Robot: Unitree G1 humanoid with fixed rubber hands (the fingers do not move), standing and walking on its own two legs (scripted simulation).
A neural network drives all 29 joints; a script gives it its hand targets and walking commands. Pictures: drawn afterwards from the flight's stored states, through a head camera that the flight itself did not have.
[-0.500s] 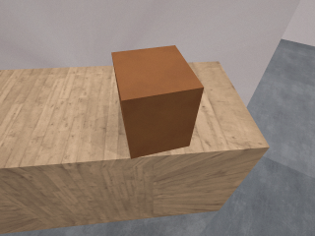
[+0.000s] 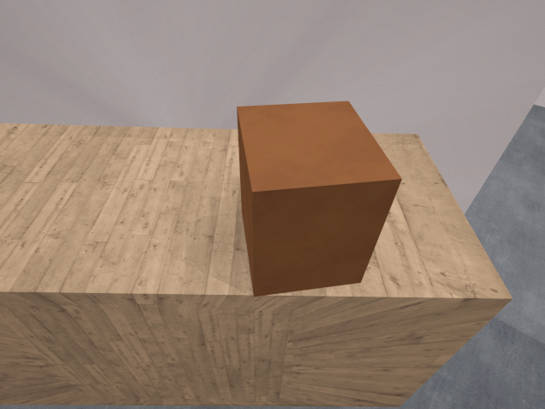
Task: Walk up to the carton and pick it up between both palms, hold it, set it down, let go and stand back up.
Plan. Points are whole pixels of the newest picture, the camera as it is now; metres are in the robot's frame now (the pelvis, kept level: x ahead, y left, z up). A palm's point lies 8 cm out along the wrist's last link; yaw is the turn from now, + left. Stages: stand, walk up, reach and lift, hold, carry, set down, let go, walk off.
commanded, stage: walk up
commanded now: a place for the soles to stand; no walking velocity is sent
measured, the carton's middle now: (301, 198) +0.48 -0.04 +0.06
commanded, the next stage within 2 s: none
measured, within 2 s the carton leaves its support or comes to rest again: neither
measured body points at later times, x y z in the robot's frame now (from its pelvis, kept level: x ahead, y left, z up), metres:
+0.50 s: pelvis +0.11 +0.01 -0.02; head +0.16 +0.00 +0.43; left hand +0.19 +0.30 -0.15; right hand +0.17 -0.29 -0.15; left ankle +0.05 +0.12 -0.73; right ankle +0.20 -0.12 -0.73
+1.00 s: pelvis +0.08 -0.02 -0.03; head +0.14 +0.01 +0.41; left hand +0.20 +0.30 -0.17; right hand +0.14 -0.33 -0.14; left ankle +0.07 +0.12 -0.73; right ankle +0.07 -0.16 -0.71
